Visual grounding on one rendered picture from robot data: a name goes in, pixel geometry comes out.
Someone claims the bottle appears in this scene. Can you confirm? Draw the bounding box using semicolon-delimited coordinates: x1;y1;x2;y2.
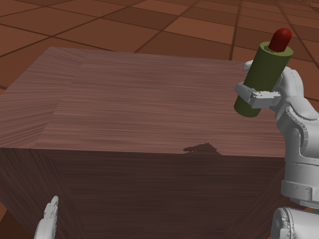
234;28;293;118

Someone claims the right robot arm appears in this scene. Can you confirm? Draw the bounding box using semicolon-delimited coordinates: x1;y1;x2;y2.
270;96;319;239

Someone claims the right robot hand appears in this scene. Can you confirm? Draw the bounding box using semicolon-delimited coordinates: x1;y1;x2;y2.
234;60;304;112

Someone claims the left robot hand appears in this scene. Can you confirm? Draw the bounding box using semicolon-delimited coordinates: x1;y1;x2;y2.
34;196;58;239

